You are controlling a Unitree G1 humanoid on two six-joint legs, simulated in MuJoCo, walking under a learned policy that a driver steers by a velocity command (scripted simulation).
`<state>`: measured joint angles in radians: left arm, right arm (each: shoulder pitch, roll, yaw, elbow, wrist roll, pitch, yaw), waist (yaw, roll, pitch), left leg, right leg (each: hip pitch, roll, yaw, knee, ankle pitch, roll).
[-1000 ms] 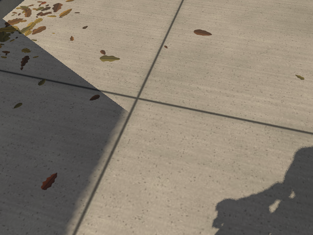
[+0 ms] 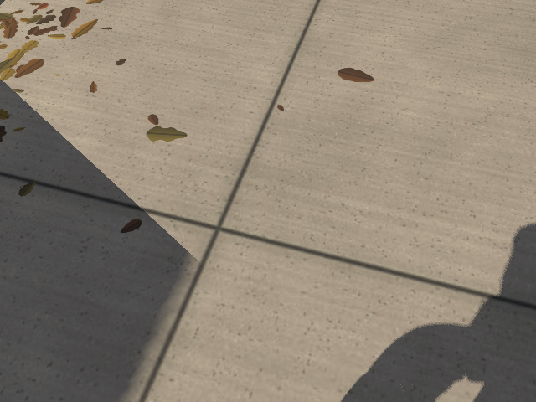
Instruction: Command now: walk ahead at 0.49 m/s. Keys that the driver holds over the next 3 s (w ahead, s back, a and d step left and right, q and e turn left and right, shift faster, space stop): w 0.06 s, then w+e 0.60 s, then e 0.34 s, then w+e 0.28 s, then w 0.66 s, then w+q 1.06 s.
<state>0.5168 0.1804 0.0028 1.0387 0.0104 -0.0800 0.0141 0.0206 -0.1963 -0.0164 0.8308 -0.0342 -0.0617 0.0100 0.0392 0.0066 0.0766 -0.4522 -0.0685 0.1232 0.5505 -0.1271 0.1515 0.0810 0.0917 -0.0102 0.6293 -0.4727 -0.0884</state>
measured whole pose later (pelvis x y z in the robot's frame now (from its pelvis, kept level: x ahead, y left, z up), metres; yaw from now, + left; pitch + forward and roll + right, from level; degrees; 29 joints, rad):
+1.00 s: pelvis +0.49 -0.09 +0.02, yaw -29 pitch +1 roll -1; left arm 0.38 0.26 0.07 0.90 0.02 -0.01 0.02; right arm 0.04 -0.25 -0.01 0.76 -0.02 -0.03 -0.01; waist 0.09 0.04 0.07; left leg -0.58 0.00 -0.03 0.70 -0.13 -0.01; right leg -0.08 0.18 0.17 0.42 -0.33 -0.12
